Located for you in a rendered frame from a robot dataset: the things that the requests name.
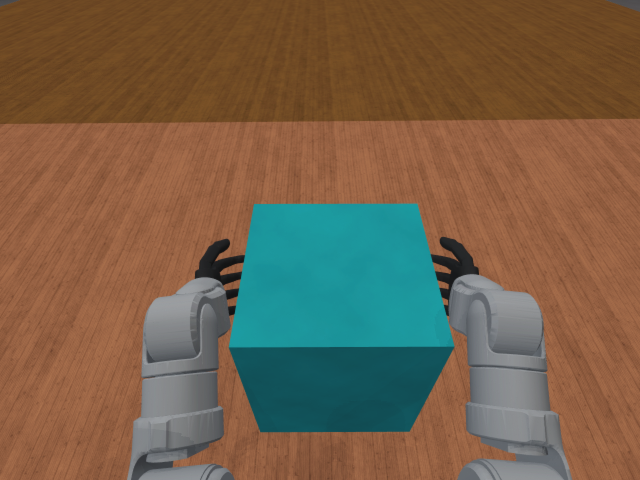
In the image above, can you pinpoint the carton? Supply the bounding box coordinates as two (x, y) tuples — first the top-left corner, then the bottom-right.
(229, 204), (455, 432)

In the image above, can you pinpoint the robot left hand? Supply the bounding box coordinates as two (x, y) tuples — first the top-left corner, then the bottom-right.
(195, 239), (245, 316)

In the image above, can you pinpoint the right robot upper arm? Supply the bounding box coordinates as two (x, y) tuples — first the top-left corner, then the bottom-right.
(457, 459), (564, 480)

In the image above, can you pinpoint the robot right hand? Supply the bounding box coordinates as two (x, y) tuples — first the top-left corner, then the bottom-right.
(431, 237), (479, 316)

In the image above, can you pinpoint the left robot forearm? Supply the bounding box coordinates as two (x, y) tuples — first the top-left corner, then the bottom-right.
(127, 277), (231, 480)

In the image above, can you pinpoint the right robot forearm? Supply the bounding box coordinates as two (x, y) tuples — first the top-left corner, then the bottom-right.
(449, 274), (572, 480)

